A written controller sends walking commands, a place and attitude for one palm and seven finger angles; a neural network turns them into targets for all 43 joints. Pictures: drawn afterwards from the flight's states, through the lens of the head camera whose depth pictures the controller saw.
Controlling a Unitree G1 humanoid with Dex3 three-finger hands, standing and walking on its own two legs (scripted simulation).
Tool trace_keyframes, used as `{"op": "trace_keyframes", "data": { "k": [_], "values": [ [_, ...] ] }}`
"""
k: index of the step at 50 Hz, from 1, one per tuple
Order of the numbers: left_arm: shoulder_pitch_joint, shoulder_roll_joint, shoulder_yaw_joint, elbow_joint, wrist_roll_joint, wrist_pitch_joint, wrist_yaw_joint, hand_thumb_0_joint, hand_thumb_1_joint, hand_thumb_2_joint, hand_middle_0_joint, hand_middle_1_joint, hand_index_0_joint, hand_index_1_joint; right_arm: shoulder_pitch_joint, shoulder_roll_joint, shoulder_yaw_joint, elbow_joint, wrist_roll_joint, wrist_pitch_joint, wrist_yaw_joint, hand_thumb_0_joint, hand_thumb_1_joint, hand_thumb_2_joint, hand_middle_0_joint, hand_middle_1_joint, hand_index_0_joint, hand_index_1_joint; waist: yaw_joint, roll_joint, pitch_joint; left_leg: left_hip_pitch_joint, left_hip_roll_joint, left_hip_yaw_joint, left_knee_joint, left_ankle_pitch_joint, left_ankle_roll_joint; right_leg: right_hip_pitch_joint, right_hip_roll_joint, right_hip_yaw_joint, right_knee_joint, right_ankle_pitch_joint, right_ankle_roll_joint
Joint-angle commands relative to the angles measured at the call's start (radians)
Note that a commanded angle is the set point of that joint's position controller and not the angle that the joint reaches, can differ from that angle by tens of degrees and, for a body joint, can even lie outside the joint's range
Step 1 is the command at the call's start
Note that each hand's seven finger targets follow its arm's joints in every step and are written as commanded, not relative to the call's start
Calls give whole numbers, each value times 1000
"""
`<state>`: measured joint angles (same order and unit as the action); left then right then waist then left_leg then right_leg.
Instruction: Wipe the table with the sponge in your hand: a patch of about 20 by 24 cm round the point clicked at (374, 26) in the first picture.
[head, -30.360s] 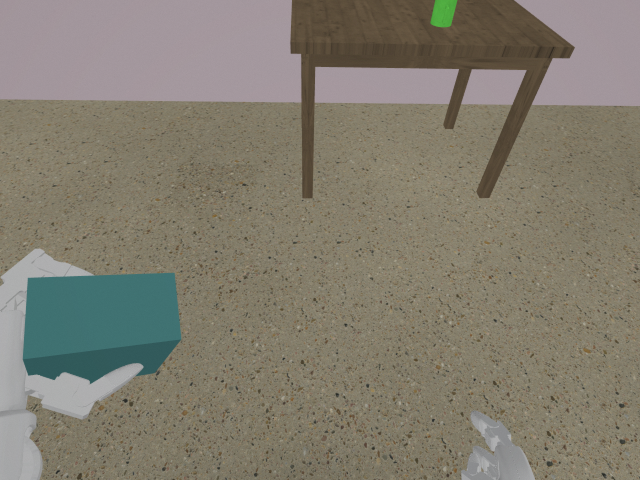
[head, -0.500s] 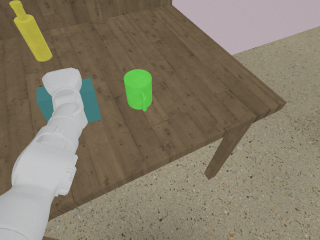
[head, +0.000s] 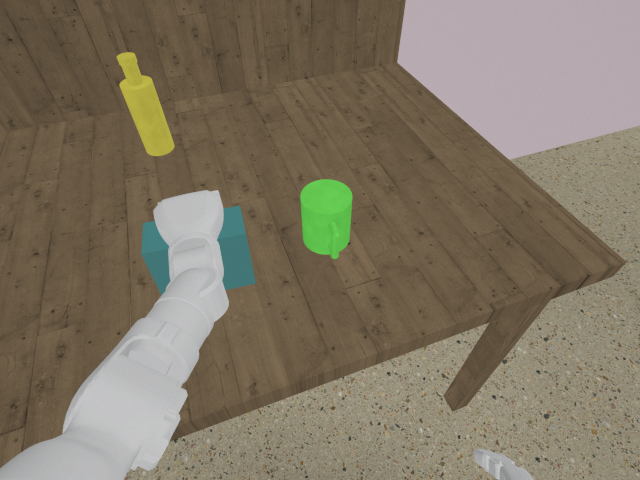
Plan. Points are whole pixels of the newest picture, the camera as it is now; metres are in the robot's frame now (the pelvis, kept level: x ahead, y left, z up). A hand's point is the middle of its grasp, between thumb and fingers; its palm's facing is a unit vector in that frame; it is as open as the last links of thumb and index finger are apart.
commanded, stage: wipe back along the third lane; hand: left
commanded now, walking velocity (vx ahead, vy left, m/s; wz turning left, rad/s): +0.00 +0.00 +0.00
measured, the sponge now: (205, 262) +0.42 +0.20 +0.02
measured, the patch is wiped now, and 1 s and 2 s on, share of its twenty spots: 0.90 0.90 0.90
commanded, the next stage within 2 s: slide back across to the middle lane in 1.10 s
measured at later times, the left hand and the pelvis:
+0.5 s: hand (211, 284) +0.35 +0.17 +0.06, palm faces +0.01 -0.03 -1.00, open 10.3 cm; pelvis -0.01 -0.03 +0.00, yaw +1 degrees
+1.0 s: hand (220, 305) +0.32 +0.15 +0.06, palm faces +0.02 -0.04 -1.00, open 10.3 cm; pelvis -0.01 -0.05 +0.00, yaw +0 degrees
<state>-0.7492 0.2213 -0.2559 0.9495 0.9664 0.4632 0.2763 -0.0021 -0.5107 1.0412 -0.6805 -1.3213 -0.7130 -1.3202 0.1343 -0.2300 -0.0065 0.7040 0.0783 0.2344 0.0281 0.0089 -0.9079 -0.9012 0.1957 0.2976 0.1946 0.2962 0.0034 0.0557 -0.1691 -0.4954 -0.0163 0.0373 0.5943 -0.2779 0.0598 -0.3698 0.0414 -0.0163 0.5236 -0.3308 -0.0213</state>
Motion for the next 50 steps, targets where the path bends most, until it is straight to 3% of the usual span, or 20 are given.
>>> {"op": "trace_keyframes", "data": {
  "k": [1, 7, 10, 17, 26, 29, 30, 32, 33, 35, 37, 41, 42, 43, 45, 46, 50],
  "values": [
    [-165, 2, -49, -160, 8, 16, -44, 0, 100, 1300, -1200, -1600, -1200, -1600, -88, -137, -38, -138, -6, -17, -5, 0, -900, -900, 200, 300, 200, 300, -3, -63, -242, 334, 31, -48, -29, 442, -19, 5, 19, -35, -35, 413, -46],
    [-27, -31, -85, -284, -1, 49, -59, 0, 100, 1300, -1200, -1600, -1200, -1600, -157, -136, -31, -173, 1, 1, 9, 0, -900, -900, 200, 300, 200, 300, 11, -118, -225, 333, 24, -50, -17, 521, -20, 65, 14, -36, -27, 519, -47],
    [8, -20, -95, -336, -1, 74, -64, 0, 100, 1300, -1200, -1600, -1200, -1600, -187, -135, -21, -180, 5, 6, 10, 0, -900, -900, 200, 300, 200, 300, 20, -93, -201, 325, 14, -40, -25, 486, -20, 85, 11, -27, -30, 531, -52],
    [87, 1, -91, -438, -3, 85, -85, 0, 100, 1300, -1200, -1600, -1200, -1600, -233, -133, -13, -206, 13, 8, 9, 0, -900, -900, 200, 300, 200, 300, 33, -109, -184, 302, 2, -36, -37, 420, -16, 131, 7, -11, -32, 534, -55],
    [98, -17, -130, -461, 11, 75, -94, 0, 100, 1300, -1200, -1600, -1200, -1600, -256, -130, -9, -212, 18, 1, 0, 0, -900, -900, 200, 300, 200, 300, 32, -113, -123, 272, -10, -28, -63, 264, -9, 102, 5, 12, -62, 377, -53],
    [92, 22, -93, -444, 7, 70, -90, 0, 100, 1300, -1200, -1600, -1200, -1600, -258, -132, -9, -206, 21, -3, -8, 0, -900, -900, 200, 300, 200, 300, 32, -131, -95, 253, -12, -24, -72, 209, -8, 98, 1, 26, -81, 317, -49],
    [78, -7, -121, -453, 4, 65, -93, 0, 100, 1300, -1200, -1600, -1200, -1600, -257, -132, -9, -209, 19, -8, -9, 0, -900, -900, 200, 300, 200, 300, 29, -122, -94, 252, -16, -18, -71, 205, -5, 99, -1, 30, -83, 325, -48],
    [134, 53, -55, -450, 0, 59, -91, 0, 100, 1300, -1200, -1600, -1200, -1600, -261, -135, -11, -211, 20, -12, -13, 0, -900, -900, 200, 300, 200, 300, 47, -132, -102, 243, -17, -23, -77, 196, -6, 117, -1, 47, -93, 311, -48],
    [126, 17, -94, -461, 0, 55, -92, 0, 100, 1300, -1200, -1600, -1200, -1600, -260, -133, -9, -214, 20, -14, -12, 0, -900, -900, 200, 300, 200, 300, 39, -123, -99, 247, -18, -16, -74, 194, -5, 115, -4, 42, -87, 315, -47],
    [171, 4, -106, -463, 0, 49, -96, 0, 100, 1300, -1200, -1600, -1200, -1600, -260, -131, -12, -217, 22, -18, -7, 0, -900, -900, 200, 300, 200, 300, 43, -127, -82, 244, -19, -16, -72, 193, -5, 111, -4, 46, -92, 313, -46],
    [185, 33, -73, -486, -8, 44, -96, 0, 100, 1300, -1200, -1600, -1200, -1600, -265, -134, -14, -221, 20, -22, -8, 0, -900, -900, 200, 300, 200, 300, 49, -146, -89, 242, -20, -18, -77, 184, -2, 121, -2, 59, -105, 303, -44],
    [260, 26, -84, -520, -19, 43, -99, 0, 100, 1300, -1200, -1600, -1200, -1600, -274, -134, -13, -229, 23, -30, -4, 0, -900, -900, 200, 300, 200, 300, 53, -148, -64, 240, -23, -7, -72, 191, -1, 132, -8, 70, -107, 338, -40],
    [276, 55, -51, -531, -19, 43, -97, 0, 100, 1300, -1200, -1600, -1200, -1600, -277, -137, -15, -229, 22, -31, -3, 0, -900, -900, 200, 300, 200, 300, 61, -162, -75, 240, -23, -10, -75, 196, -1, 144, -6, 80, -109, 346, -41],
    [298, 34, -74, -548, -23, 45, -99, 0, 100, 1300, -1200, -1600, -1200, -1600, -280, -135, -13, -233, 23, -33, -3, 0, -900, -900, 200, 300, 200, 300, 58, -159, -77, 245, -25, -4, -72, 203, 1, 152, -9, 80, -106, 363, -37],
    [308, 45, -69, -568, -25, 49, -102, 0, 100, 1300, -1200, -1600, -1200, -1600, -284, -136, -13, -231, 24, -35, -2, 0, -900, -900, 200, 300, 200, 300, 55, -172, -54, 246, -24, -1, -70, 211, 1, 148, -11, 87, -109, 392, -34],
    [328, 41, -73, -578, -25, 54, -104, 0, 100, 1300, -1200, -1600, -1200, -1600, -292, -134, -11, -233, 26, -36, -1, 0, -900, -900, 200, 300, 200, 300, 60, -150, -52, 250, -25, -2, -73, 213, -1, 147, -10, 86, -107, 384, -36],
    [415, 40, -70, -646, -38, 56, -109, 0, 100, 1300, -1200, -1600, -1200, -1600, -307, -131, -12, -244, 26, -40, 10, 0, -900, -900, 200, 300, 200, 300, 69, -162, -60, 266, -25, 1, -69, 248, 0, 175, -10, 89, -99, 456, -34]
  ]
}}
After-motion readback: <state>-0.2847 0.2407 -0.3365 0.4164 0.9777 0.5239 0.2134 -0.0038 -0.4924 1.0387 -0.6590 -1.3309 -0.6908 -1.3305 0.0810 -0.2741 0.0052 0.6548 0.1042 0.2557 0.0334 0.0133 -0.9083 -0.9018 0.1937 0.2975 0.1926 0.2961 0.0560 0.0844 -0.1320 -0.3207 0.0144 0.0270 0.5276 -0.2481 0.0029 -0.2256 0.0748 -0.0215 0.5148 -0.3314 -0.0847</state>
